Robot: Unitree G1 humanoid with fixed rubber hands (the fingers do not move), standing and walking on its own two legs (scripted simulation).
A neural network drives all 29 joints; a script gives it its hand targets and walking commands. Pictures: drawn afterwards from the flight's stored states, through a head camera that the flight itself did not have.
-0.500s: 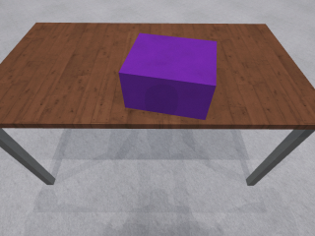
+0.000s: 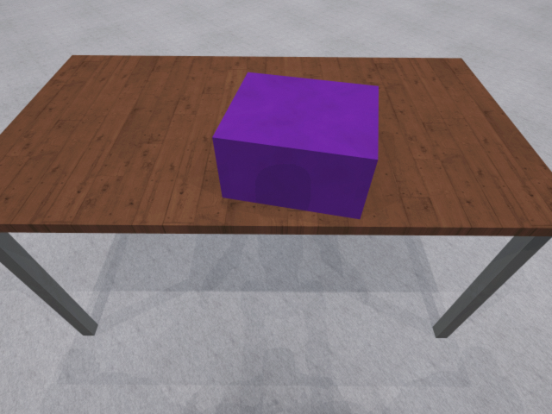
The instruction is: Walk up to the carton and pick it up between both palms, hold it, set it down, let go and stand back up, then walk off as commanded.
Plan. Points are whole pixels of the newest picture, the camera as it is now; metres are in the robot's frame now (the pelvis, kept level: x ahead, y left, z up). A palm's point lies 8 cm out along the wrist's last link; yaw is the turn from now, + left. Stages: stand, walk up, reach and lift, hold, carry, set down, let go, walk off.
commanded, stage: walk up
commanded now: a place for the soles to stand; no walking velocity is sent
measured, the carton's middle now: (300, 141) +0.66 -0.03 +0.01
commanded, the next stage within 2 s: none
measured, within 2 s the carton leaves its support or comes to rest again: neither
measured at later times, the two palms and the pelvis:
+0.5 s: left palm out of the picture +0.09 +0.25 -0.09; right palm out of the picture +0.15 -0.37 -0.10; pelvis +0.07 -0.06 +0.01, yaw +1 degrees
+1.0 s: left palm out of the picture +0.12 +0.30 -0.12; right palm (499, 401) +0.18 -0.30 -0.09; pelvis +0.11 +0.00 +0.00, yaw +3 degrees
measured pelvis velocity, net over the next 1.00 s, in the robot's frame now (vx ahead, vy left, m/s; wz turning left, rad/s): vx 0.11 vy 0.00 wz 0.06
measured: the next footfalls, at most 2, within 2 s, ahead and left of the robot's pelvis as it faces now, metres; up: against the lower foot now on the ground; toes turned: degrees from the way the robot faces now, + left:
left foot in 0.68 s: +0.24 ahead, +0.13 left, +0.00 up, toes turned +1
right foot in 1.04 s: +0.13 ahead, -0.11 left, +0.00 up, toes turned -5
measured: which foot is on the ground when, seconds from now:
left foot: down 0.00-0.22, up 0.24-0.66, down 0.68-1.00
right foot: down 0.00-0.72, up 0.74-1.00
